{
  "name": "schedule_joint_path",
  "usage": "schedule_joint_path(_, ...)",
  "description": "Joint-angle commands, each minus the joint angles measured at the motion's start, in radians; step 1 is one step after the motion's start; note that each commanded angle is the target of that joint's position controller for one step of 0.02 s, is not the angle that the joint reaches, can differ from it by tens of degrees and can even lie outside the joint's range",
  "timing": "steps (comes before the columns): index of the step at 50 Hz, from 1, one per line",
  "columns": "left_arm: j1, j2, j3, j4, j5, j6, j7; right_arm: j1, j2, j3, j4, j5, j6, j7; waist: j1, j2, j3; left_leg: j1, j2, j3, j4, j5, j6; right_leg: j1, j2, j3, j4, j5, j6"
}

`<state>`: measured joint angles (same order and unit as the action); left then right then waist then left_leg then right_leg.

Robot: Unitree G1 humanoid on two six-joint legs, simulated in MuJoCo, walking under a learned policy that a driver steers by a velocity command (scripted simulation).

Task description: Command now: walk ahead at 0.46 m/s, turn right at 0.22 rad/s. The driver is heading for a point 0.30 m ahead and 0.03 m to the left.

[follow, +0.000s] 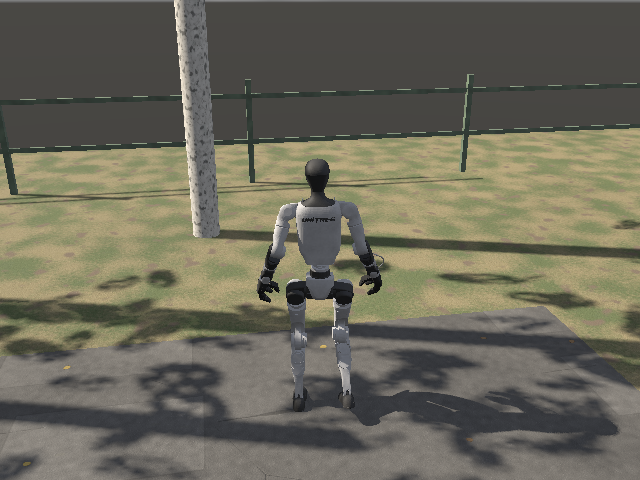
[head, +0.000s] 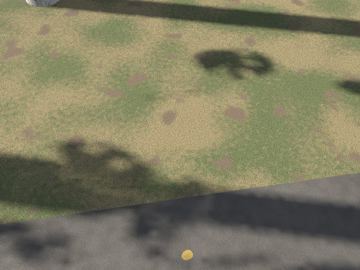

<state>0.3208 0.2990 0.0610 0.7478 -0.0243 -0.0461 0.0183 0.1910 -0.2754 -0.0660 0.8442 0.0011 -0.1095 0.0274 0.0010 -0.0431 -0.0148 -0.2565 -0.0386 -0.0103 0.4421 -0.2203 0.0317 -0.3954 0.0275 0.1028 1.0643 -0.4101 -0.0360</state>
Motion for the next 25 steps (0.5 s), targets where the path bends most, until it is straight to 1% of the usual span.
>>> schedule_joint_path(1,-0.08,0.092,0.024,-0.1,0.011,-0.031,-0.011,0.042,-0.104,-0.016,-0.029,-0.007,0.0,-0.009,-0.033,0.158,0.054,0.223,0.273,-0.348,-0.267,-0.078,0.166,-0.348,-0.117,0.01,0.009,0.103,0.003)
schedule_joint_path(2,-0.09,0.073,0.018,-0.106,0.013,-0.031,-0.016,0.05,-0.109,-0.016,-0.024,-0.002,-0.001,-0.011,-0.032,0.163,0.052,0.206,0.265,-0.312,-0.282,-0.017,0.173,-0.337,-0.124,-0.012,-0.023,0.125,0.014)
schedule_joint_path(4,-0.142,0.048,0.007,-0.132,0.019,-0.032,-0.019,0.07,-0.137,-0.021,-0.012,0.008,0.0,-0.016,-0.042,0.145,0.061,0.187,0.256,-0.246,-0.307,0.09,0.186,-0.334,-0.13,-0.046,-0.131,0.179,0.037)
schedule_joint_path(7,-0.233,0.014,-0.012,-0.161,0.017,-0.038,-0.027,0.099,-0.168,-0.025,0.004,0.016,0.008,-0.022,-0.067,0.13,0.065,0.159,0.227,-0.145,-0.309,0.212,0.168,-0.261,-0.115,-0.083,-0.336,0.324,0.049)
schedule_joint_path(9,-0.279,0.012,-0.014,-0.172,0.015,-0.043,-0.036,0.126,-0.173,-0.021,0.018,0.016,0.019,-0.025,-0.079,0.13,0.07,0.136,0.21,-0.092,-0.279,0.37,0.148,-0.173,-0.077,-0.114,-0.445,0.407,0.051)
schedule_joint_path(10,-0.294,0.017,-0.012,-0.179,0.014,-0.045,-0.041,0.152,-0.175,-0.02,0.029,0.017,0.025,-0.025,-0.083,0.135,0.06,0.148,0.217,-0.086,-0.259,0.432,0.14,-0.137,-0.061,-0.119,-0.474,0.441,0.046)
schedule_joint_path(11,-0.302,0.024,-0.008,-0.184,0.013,-0.046,-0.045,0.166,-0.177,-0.019,0.038,0.018,0.031,-0.026,-0.078,0.141,0.052,0.17,0.225,-0.082,-0.233,0.474,0.128,-0.111,-0.052,-0.112,-0.5,0.456,0.035)
schedule_joint_path(12,-0.3,0.036,-0.003,-0.186,0.013,-0.046,-0.05,0.168,-0.179,-0.018,0.043,0.02,0.037,-0.028,-0.065,0.147,0.041,0.192,0.233,-0.081,-0.202,0.505,0.113,-0.085,-0.046,-0.101,-0.524,0.454,0.02)
schedule_joint_path(13,-0.277,0.052,0.004,-0.18,0.016,-0.045,-0.052,0.159,-0.184,-0.019,0.043,0.02,0.042,-0.03,-0.042,0.151,0.024,0.211,0.237,-0.082,-0.16,0.548,0.097,-0.042,-0.037,-0.095,-0.545,0.45,0.003)
schedule_joint_path(14,-0.213,0.073,0.015,-0.158,0.024,-0.044,-0.05,0.136,-0.193,-0.021,0.039,0.021,0.046,-0.033,0.003,0.148,-0.011,0.214,0.225,-0.069,-0.087,0.63,0.077,0.051,-0.019,-0.105,-0.575,0.468,-0.017)
schedule_joint_path(15,-0.114,0.104,0.031,-0.124,0.033,-0.042,-0.044,0.128,-0.185,-0.017,0.034,0.021,0.046,-0.035,0.055,0.128,-0.067,0.188,0.192,-0.05,0.031,0.681,0.052,0.199,-0.009,-0.115,-0.608,0.529,-0.044)
schedule_joint_path(16,-0.021,0.159,0.045,-0.106,0.045,-0.039,-0.033,0.142,-0.152,-0.004,0.019,0.003,0.042,-0.035,0.089,0.062,-0.156,0.086,0.135,-0.017,0.216,0.512,0.008,0.402,-0.108,-0.043,-0.577,0.822,-0.083)
schedule_joint_path(17,0.031,0.214,0.044,-0.109,0.069,-0.025,-0.023,0.287,-0.052,0.031,0.021,-0.023,0.035,-0.027,0.046,-0.181,-0.321,-0.212,0.022,0.015,0.604,-0.137,-0.063,0.747,-0.408,0.279,-0.51,1.168,-0.257)
schedule_joint_path(18,0.056,0.15,0.029,-0.098,0.048,-0.012,-0.032,0.356,-0.082,0.031,0.063,-0.002,0.036,-0.019,0.055,-0.206,-0.473,-0.244,0.004,-0.097,0.764,-0.484,-0.075,0.763,-0.472,0.434,-0.561,1.113,-0.333)
schedule_joint_path(19,-0.008,0.124,0.021,-0.1,0.032,-0.001,-0.039,0.283,-0.164,0.006,0.051,0.023,0.046,-0.018,0.057,-0.116,-0.354,-0.293,0.052,-0.102,0.818,-0.452,-0.076,0.632,-0.41,0.342,-0.609,0.952,-0.294)
schedule_joint_path(20,-0.091,0.096,0.011,-0.104,0.026,0.0,-0.039,0.19,-0.154,0.007,0.026,0.028,0.057,-0.026,0.039,-0.064,-0.222,-0.328,0.086,-0.069,0.786,-0.395,-0.078,0.501,-0.352,0.253,-0.646,0.84,-0.25)
schedule_joint_path(21,-0.156,0.065,-0.002,-0.101,0.03,-0.003,-0.041,0.15,-0.134,0.008,0.022,0.017,0.074,-0.036,0.013,-0.02,-0.136,-0.307,0.115,-0.063,0.717,-0.347,-0.087,0.36,-0.309,0.185,-0.688,0.783,-0.223)
schedule_joint_path(22,-0.205,0.056,-0.004,-0.097,0.039,-0.007,-0.042,0.157,-0.121,0.007,0.025,0.008,0.094,-0.046,-0.024,-0.036,-0.105,-0.219,0.141,-0.068,0.636,-0.299,-0.092,0.233,-0.281,0.135,-0.726,0.725,-0.201)
schedule_joint_path(23,-0.238,0.067,0.002,-0.09,0.05,-0.008,-0.045,0.178,-0.098,0.012,0.033,0.003,0.109,-0.053,-0.049,-0.061,-0.087,-0.13,0.131,-0.044,0.571,-0.255,-0.1,0.132,-0.252,0.093,-0.76,0.687,-0.194)
schedule_joint_path(24,-0.26,0.068,0.003,-0.083,0.057,-0.011,-0.045,0.196,-0.078,0.016,0.04,-0.002,0.118,-0.059,-0.065,-0.078,-0.086,-0.067,0.122,-0.029,0.501,-0.236,-0.105,0.078,-0.237,0.059,-0.775,0.674,-0.196)
schedule_joint_path(25,-0.27,0.065,0.003,-0.074,0.06,-0.013,-0.043,0.195,-0.068,0.019,0.042,-0.008,0.122,-0.063,-0.068,-0.087,-0.093,-0.027,0.117,-0.023,0.432,-0.218,-0.107,0.056,-0.228,0.039,-0.78,0.654,-0.2)
